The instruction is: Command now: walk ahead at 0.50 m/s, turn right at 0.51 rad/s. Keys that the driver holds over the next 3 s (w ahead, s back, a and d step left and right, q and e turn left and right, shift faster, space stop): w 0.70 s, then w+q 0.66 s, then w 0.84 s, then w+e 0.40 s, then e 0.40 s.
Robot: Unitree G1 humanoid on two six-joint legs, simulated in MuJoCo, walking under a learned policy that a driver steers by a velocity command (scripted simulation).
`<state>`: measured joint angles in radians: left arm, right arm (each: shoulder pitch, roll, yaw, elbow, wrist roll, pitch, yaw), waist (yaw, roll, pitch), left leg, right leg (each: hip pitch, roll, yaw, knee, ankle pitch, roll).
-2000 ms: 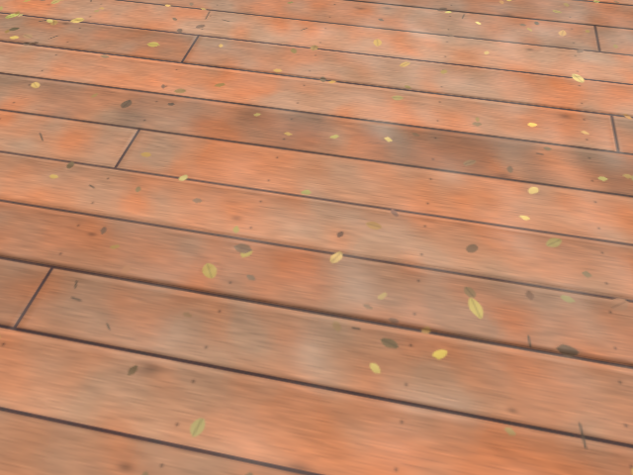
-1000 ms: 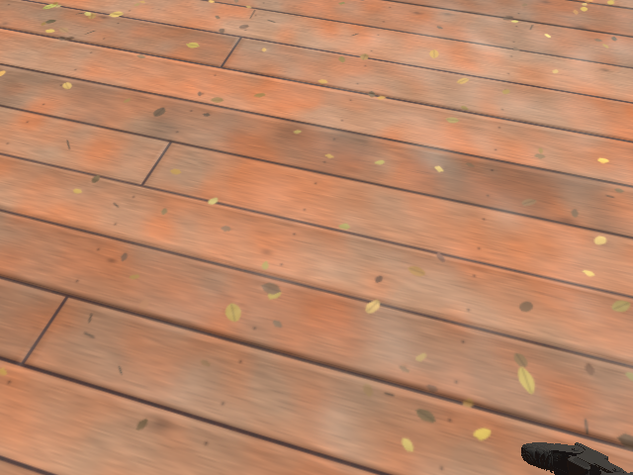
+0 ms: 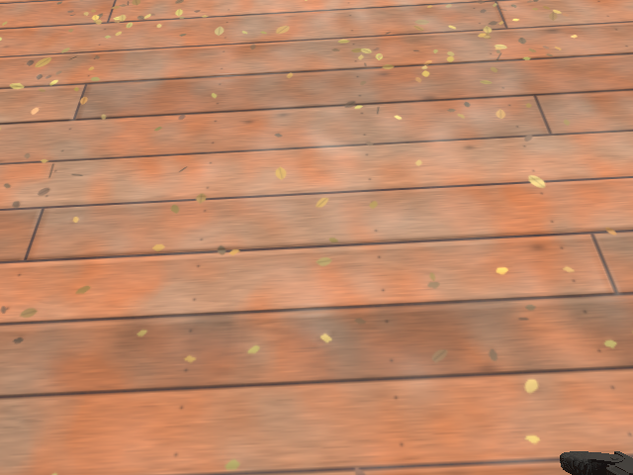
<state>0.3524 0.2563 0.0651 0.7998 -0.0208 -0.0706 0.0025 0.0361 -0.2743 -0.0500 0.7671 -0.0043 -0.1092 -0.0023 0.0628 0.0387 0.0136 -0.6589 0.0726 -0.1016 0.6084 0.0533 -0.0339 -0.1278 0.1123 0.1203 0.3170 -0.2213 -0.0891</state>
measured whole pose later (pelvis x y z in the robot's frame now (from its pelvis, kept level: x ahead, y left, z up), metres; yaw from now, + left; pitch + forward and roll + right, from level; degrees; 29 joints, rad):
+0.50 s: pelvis +0.27 +0.04 +0.00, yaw -6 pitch +2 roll +1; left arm 0.12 0.26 0.05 0.71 -0.01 -0.07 -0.01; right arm 0.39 -0.26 -0.05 0.88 0.01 -0.09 0.02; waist -0.09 -0.04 0.01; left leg -0.07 -0.06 0.02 0.23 -0.20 0.05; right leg -0.66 -0.10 0.05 0.71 -0.03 -0.01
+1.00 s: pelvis +0.53 -0.05 +0.00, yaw +0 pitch +1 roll -2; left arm 0.34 0.26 0.07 0.85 0.02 -0.11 -0.01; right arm 0.18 -0.30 -0.07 0.81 0.02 -0.05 0.01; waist 0.05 0.05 0.01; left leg -0.71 0.10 -0.10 0.90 -0.02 0.00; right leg -0.04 0.05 -0.15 0.22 -0.20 -0.06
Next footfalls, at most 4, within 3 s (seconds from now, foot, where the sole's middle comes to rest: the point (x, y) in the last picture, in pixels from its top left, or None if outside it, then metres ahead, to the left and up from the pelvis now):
0.14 left None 0.27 0.14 -0.78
0.68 right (431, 455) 0.52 -0.14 -0.78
1.24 left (323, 327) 0.82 0.10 -0.78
1.74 right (378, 222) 1.15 -0.03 -0.78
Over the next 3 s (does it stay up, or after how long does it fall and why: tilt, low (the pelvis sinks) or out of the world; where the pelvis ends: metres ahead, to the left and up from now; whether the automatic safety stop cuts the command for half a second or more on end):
stays up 1.53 0.18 -0.01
